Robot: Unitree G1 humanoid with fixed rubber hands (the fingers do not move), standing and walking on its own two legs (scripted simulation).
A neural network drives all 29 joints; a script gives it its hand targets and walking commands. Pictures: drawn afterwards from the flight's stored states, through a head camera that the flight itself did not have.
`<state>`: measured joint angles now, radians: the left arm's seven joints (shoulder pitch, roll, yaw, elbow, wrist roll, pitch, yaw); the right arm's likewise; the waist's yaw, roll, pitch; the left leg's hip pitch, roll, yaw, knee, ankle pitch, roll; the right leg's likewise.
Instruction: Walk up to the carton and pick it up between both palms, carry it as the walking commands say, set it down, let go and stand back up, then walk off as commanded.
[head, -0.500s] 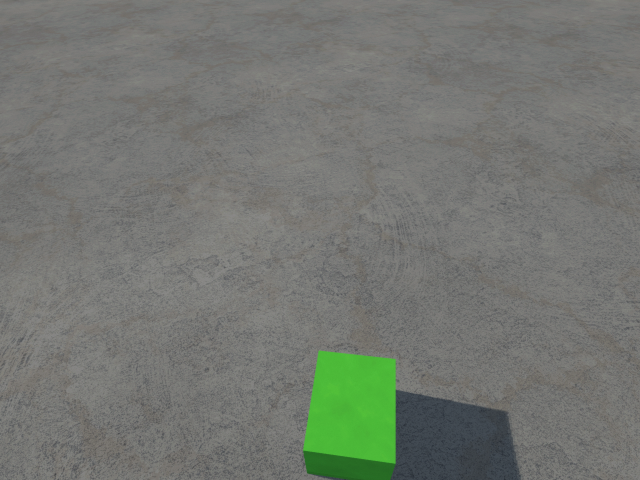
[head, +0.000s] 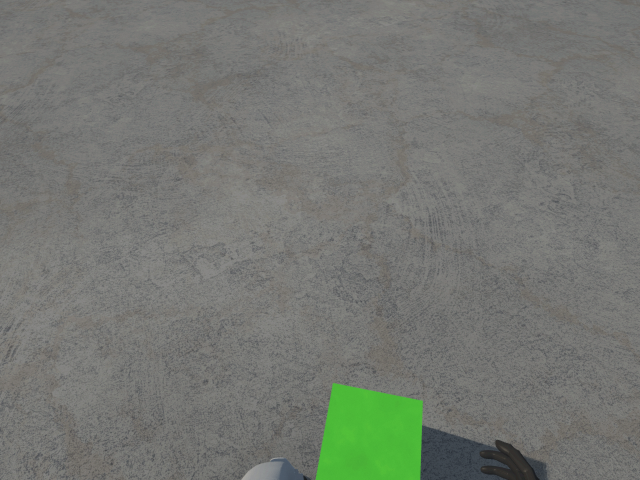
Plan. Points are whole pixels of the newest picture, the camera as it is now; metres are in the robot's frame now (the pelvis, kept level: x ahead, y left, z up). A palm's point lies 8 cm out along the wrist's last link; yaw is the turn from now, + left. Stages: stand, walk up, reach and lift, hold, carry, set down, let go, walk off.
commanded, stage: walk off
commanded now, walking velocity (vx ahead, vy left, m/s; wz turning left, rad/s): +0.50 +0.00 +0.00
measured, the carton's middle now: (367, 460) +0.27 -0.06 -0.64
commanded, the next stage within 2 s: stand in 1.12 s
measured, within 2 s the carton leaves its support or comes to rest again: neither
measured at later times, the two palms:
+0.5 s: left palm (229, 334) +0.33 +0.20 -0.09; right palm (541, 472) +0.18 -0.25 -0.12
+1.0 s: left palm (219, 224) +0.57 +0.28 -0.10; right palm (452, 263) +0.51 -0.17 -0.10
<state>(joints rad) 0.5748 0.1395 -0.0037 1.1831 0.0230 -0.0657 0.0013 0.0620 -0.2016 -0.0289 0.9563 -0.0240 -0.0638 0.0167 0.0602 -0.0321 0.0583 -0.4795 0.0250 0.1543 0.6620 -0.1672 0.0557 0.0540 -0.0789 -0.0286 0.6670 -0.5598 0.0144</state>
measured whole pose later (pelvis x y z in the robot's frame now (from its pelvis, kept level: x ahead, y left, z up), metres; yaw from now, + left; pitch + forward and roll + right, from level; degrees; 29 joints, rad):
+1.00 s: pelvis +0.53 +0.04 +0.04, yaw +1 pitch +0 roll -1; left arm 0.24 0.18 0.06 1.03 0.02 -0.04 -0.02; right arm 0.35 -0.13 -0.04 1.10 -0.03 -0.08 -0.01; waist -0.01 0.00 0.00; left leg -0.14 0.04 0.17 0.41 -0.26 0.04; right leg -0.49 -0.14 -0.08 1.06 -0.26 0.00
